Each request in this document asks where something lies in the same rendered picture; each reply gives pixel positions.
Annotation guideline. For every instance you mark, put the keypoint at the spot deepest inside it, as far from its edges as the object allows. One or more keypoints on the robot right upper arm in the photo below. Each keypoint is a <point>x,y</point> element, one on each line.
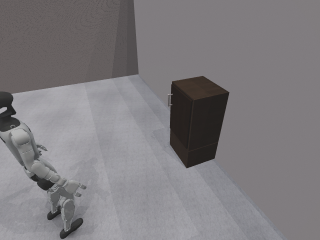
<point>22,141</point>

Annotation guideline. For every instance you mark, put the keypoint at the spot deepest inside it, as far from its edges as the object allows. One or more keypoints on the right robot forearm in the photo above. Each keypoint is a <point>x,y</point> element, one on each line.
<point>44,172</point>

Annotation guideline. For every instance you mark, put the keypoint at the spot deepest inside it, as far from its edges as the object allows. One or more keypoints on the left robot hand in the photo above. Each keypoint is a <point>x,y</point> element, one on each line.
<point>41,147</point>

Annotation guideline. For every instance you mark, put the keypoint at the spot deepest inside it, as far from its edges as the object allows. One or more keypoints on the robot right shin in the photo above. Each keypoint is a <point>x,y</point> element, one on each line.
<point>67,213</point>

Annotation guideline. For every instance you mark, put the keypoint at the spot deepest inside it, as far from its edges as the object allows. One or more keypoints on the right robot hand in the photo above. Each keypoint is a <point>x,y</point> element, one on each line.
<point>72,186</point>

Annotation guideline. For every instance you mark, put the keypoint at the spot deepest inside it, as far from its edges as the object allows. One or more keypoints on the cupboard door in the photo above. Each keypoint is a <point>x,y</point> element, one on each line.
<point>180,115</point>

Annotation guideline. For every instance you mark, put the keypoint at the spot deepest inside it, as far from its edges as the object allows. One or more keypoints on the handle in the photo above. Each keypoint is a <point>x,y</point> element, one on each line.
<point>168,100</point>

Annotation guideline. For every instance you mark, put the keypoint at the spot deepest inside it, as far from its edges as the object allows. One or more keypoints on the right robot foot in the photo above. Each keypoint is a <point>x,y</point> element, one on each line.
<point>74,225</point>

